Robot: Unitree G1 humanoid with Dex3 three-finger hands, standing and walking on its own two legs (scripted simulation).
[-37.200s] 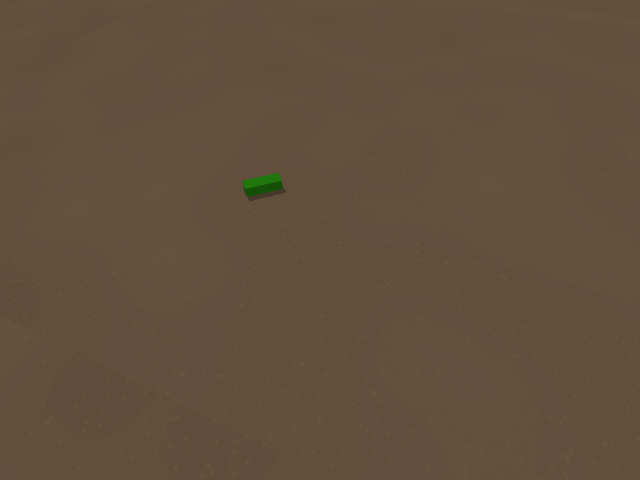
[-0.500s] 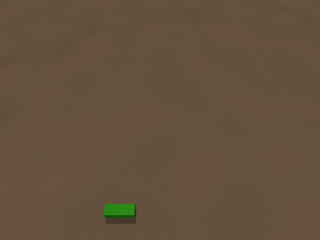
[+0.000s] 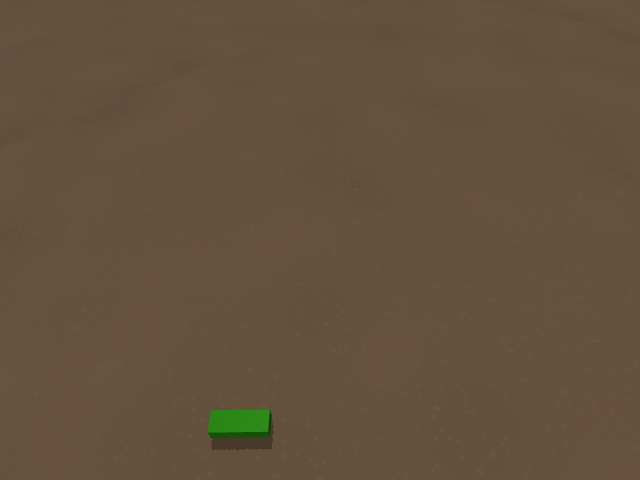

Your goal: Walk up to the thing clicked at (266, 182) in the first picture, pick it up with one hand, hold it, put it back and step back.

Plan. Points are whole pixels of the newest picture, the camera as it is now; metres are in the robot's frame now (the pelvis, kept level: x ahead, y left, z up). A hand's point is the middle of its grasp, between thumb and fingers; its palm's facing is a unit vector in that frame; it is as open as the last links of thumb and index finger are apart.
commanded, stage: stand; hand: left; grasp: from above
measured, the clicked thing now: (240, 423) +0.44 +0.28 -0.75
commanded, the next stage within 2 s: step back in 1.42 s
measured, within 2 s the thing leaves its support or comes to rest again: neither
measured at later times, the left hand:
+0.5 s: hand out of the picture +0.09 +0.24 -0.16, palm faces +0.01 -0.94 -0.33, open 7.3 cm
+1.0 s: hand out of the picture +0.08 +0.24 -0.16, palm faces -0.01 -0.94 -0.33, open 7.3 cm
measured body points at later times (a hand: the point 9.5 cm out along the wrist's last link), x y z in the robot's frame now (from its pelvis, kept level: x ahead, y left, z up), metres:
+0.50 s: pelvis +0.01 -0.01 +0.00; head +0.01 -0.01 +0.45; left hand +0.09 +0.28 -0.13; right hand +0.08 -0.30 -0.14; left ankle +0.03 +0.12 -0.74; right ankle +0.01 -0.14 -0.74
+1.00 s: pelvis +0.01 -0.01 +0.00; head +0.02 -0.01 +0.45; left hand +0.08 +0.29 -0.13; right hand +0.07 -0.30 -0.14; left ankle +0.03 +0.12 -0.74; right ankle +0.01 -0.14 -0.74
